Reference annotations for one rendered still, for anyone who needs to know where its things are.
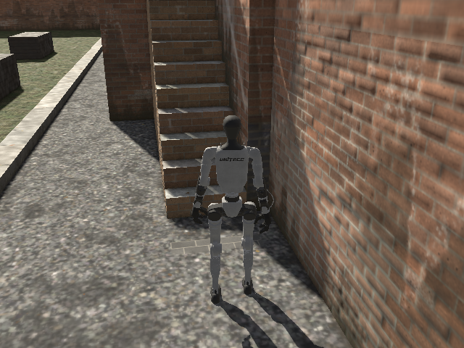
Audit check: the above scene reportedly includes stairs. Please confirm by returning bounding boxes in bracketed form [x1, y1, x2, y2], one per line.
[146, 0, 247, 219]

